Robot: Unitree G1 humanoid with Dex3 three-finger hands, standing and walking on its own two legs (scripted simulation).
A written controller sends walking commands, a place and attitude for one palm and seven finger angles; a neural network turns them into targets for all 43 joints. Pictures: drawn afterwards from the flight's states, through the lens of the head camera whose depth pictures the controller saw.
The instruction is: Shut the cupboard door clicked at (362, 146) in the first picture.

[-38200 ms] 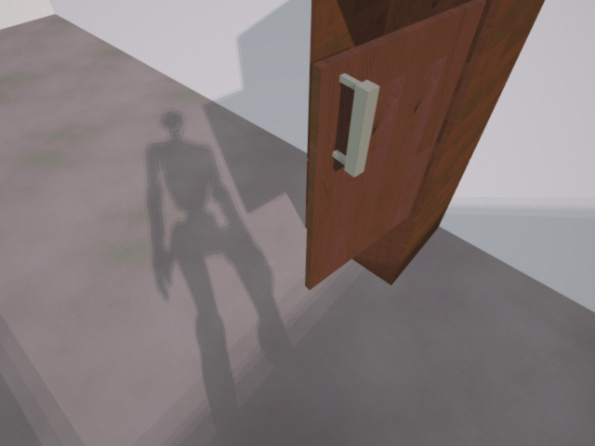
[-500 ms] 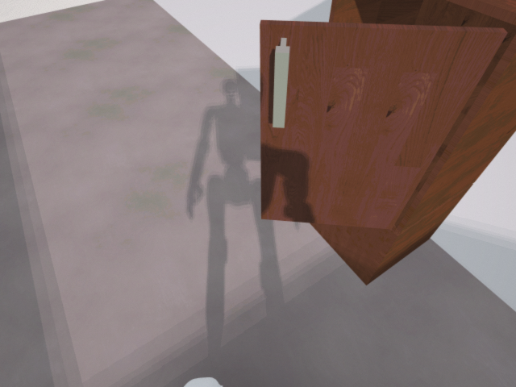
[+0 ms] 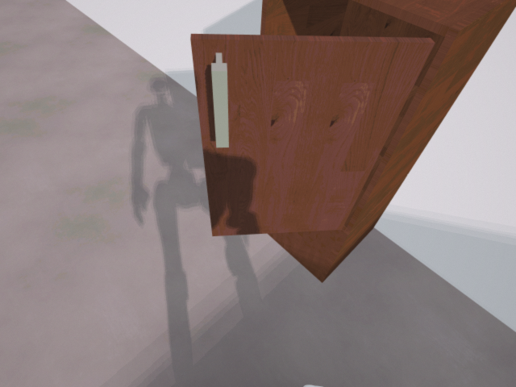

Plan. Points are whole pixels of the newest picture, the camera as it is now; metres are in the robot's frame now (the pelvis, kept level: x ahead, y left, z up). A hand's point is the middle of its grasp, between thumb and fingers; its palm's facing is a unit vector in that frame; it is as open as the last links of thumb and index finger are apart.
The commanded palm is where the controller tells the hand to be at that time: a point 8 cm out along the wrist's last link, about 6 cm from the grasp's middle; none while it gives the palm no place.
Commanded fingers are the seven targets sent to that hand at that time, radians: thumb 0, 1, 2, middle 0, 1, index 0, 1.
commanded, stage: take the last steps up to it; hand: left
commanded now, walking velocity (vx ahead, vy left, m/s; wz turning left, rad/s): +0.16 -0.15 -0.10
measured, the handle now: (220, 102) +0.54 +0.08 +0.14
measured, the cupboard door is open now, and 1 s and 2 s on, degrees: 51 51 51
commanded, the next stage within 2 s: come to a stop and stand still in 0.12 s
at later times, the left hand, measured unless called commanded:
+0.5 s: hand out of the picture +0.15 +0.12 -0.20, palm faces +0.02 -0.99 -0.17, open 7.3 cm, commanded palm none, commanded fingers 0.00 0.90 0.90 -0.20 -0.30 -0.20 -0.30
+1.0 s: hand out of the picture +0.14 +0.12 -0.19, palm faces -0.04 -0.98 -0.20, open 7.4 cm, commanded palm none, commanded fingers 0.00 0.90 0.90 -0.20 -0.30 -0.20 -0.30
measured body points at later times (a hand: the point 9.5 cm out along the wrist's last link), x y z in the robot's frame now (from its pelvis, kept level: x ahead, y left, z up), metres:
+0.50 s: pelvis +0.12 -0.05 -0.01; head +0.14 -0.03 +0.44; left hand +0.15 +0.17 -0.18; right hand +0.19 -0.28 -0.15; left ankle +0.14 +0.03 -0.75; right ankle +0.05 -0.15 -0.74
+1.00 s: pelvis +0.10 -0.06 -0.01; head +0.12 -0.04 +0.44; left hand +0.14 +0.17 -0.17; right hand +0.13 -0.30 -0.15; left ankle +0.10 +0.06 -0.74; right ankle +0.05 -0.16 -0.75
